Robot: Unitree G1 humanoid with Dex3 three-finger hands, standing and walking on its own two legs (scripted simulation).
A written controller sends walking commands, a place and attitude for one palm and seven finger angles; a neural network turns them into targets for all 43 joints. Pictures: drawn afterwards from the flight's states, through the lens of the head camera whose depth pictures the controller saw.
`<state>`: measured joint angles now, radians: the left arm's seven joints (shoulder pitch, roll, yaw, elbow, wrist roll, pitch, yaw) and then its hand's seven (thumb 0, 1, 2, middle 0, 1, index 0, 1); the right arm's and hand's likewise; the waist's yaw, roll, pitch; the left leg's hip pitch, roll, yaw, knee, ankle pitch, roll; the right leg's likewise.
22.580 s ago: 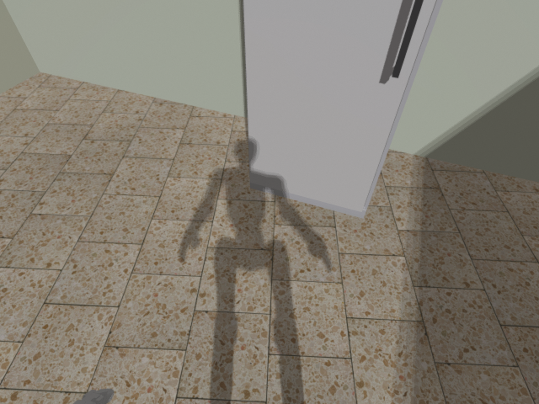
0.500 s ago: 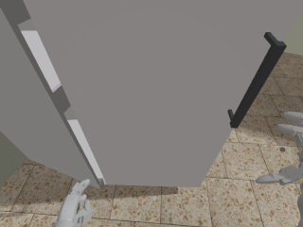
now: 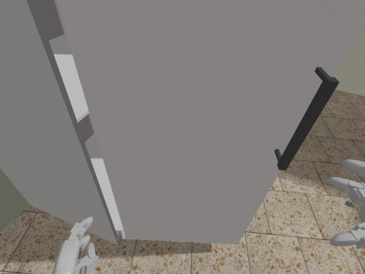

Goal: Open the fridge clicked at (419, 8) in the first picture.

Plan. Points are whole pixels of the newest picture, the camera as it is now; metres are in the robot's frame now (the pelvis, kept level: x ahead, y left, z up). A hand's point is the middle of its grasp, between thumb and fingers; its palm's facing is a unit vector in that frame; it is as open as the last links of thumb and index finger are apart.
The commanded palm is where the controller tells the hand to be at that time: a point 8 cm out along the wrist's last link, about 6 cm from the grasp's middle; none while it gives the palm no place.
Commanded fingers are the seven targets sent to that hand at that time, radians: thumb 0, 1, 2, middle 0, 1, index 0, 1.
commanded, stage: draw the hand back to the body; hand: right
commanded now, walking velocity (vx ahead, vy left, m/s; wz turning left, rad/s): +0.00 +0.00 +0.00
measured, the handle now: (298, 125) +0.42 -0.27 +0.15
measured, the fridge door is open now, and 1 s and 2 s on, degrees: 71 71 71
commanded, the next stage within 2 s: step back with the hand held close in 1.12 s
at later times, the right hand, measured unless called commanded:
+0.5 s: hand (358, 199) +0.22 -0.30 +0.16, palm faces +0.49 +0.80 -0.36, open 11.2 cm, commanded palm +0.16 -0.32 +0.18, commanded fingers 0.00 -0.50 -0.71 0.21 0.53 0.21 0.53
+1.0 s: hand (360, 202) +0.20 -0.28 +0.17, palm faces +0.48 +0.80 -0.36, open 7.5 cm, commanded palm +0.15 -0.31 +0.19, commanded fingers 0.00 -0.90 -0.90 0.20 0.30 0.20 0.30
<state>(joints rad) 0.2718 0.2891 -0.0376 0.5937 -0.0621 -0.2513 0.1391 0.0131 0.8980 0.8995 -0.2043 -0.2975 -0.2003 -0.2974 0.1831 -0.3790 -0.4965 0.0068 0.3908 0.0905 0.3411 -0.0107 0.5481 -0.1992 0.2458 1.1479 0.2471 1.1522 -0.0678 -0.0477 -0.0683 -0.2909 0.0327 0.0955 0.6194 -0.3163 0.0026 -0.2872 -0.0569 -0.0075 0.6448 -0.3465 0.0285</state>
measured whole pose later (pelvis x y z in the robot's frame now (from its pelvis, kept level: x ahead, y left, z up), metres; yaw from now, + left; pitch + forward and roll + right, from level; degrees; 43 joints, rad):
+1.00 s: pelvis +0.01 -0.02 +0.02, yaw +1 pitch -5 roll +0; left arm 0.21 0.22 -0.02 0.65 0.02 -0.15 0.10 0.01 0.90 0.90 -0.20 -0.30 -0.20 -0.30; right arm 0.43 -0.33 -0.34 -0.36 0.07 -0.04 -0.11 0.01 -0.86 -0.88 0.21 0.32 0.21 0.33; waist -0.09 -0.05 0.01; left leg -0.10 0.05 0.07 0.43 -0.24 -0.02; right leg -0.08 -0.03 -0.04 0.44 -0.27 0.01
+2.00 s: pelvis -0.08 -0.05 +0.00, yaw +0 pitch -1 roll +3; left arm 0.24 0.22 -0.01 0.60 0.01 -0.11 0.09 0.01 0.90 0.90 -0.21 -0.30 -0.20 -0.30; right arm 0.49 -0.38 -0.41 -0.48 0.01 -0.24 -0.16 0.02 -0.88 -0.90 0.21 0.30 0.21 0.31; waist -0.01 0.00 0.03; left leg -0.37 0.02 0.04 0.53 -0.22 -0.04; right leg -0.41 -0.02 -0.01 0.62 -0.20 -0.04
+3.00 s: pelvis -0.27 -0.11 +0.01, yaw +5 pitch -1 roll +1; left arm 0.30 0.21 0.01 0.70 0.02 -0.08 0.06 0.01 0.90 0.90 -0.21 -0.30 -0.20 -0.30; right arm 0.57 -0.46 -0.45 -0.57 0.05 -0.20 -0.12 0.01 -0.88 -0.90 0.21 0.30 0.21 0.31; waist -0.04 0.07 -0.09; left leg -0.25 -0.03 0.08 0.55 -0.32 0.06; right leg -0.57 0.00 -0.03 1.06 -0.34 0.02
